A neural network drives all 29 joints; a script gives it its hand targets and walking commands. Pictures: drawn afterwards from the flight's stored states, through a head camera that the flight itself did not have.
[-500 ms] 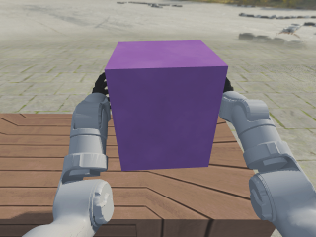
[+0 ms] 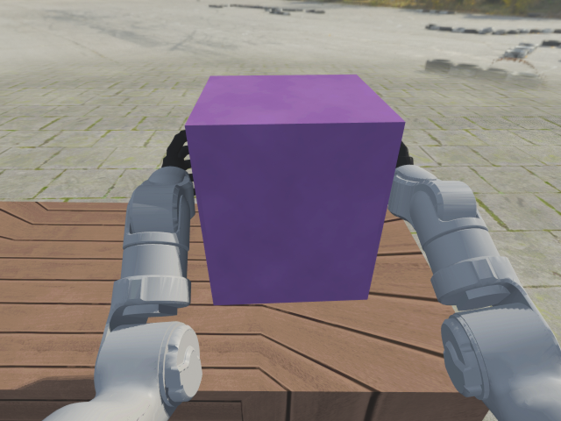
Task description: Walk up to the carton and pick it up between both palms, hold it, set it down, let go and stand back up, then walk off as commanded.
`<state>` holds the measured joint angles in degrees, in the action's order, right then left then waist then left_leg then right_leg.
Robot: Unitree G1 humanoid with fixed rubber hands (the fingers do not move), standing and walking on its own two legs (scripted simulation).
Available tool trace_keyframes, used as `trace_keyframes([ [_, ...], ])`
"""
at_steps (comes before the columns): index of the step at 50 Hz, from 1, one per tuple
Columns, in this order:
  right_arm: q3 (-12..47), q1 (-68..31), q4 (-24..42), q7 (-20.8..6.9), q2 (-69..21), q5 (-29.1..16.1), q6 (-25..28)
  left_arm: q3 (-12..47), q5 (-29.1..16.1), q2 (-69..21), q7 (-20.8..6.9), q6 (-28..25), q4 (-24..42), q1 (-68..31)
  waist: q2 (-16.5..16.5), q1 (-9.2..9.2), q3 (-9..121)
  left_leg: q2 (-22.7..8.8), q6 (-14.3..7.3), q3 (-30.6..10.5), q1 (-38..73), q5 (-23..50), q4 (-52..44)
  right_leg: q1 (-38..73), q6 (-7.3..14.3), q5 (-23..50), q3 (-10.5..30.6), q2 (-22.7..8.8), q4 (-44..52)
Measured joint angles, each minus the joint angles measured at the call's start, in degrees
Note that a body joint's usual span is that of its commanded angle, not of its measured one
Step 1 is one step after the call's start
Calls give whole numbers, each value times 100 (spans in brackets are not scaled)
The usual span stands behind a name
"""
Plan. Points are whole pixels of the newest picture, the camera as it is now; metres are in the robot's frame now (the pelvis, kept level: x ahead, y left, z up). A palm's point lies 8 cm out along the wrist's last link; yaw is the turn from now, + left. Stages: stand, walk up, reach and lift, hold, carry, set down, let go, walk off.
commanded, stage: hold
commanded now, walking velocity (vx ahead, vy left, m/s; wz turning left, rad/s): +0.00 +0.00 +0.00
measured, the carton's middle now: (287, 185) +0.37 +0.00 +0.25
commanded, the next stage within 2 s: none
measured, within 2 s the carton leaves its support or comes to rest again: neither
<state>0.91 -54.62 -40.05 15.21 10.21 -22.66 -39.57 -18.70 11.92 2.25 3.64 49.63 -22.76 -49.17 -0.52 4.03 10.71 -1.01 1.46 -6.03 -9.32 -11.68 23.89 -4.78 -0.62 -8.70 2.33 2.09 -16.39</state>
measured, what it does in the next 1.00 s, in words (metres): stands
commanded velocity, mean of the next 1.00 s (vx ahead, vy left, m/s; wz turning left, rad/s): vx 0.00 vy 0.00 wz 0.00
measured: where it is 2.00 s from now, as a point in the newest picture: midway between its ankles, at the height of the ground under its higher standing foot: outside the picture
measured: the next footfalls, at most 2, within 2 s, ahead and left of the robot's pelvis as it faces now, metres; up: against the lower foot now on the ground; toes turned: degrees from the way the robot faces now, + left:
none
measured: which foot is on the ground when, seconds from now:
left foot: down 0.00-1.00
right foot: down 0.00-1.00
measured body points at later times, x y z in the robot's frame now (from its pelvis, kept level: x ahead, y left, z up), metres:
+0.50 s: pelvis +0.00 +0.00 +0.00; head -0.09 +0.01 +0.44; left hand +0.38 +0.16 +0.27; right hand +0.38 -0.15 +0.27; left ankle +0.02 +0.13 -0.75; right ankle +0.01 -0.13 -0.75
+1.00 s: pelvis +0.00 +0.00 +0.00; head -0.10 +0.01 +0.44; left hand +0.38 +0.15 +0.27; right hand +0.38 -0.16 +0.27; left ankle +0.02 +0.13 -0.75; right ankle +0.01 -0.13 -0.75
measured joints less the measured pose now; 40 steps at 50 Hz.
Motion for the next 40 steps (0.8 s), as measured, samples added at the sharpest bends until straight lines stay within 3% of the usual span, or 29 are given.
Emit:
trace_keyframes([
  [31, 39, 12, 136, 43, 41, -37, -50, 126, -56, 53, 0, -36, 54, 31, -28, 37, 52, 18, 0, -57, -20, 12, 3, 32, -4, 20, -33, -5, 59],
  [40, -72, -91, -122, -12, -22, 10, -37, 12, 11, 17, -4, 23, -18, -10, 1, 30, 15, -3, 6, 4, 40, 6, 3, 39, 5, 6, 31, 14, -4],
])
